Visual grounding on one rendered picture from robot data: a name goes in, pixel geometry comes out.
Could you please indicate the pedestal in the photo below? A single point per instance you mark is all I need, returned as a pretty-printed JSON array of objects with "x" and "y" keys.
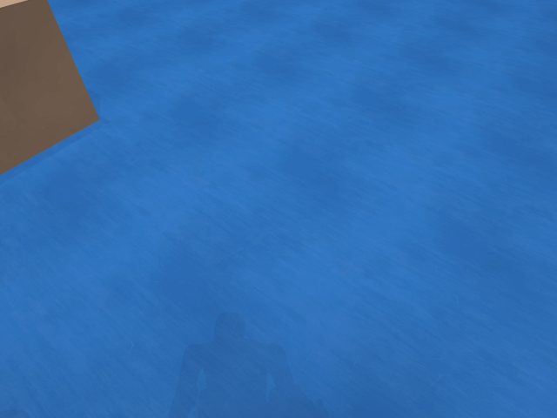
[{"x": 43, "y": 99}]

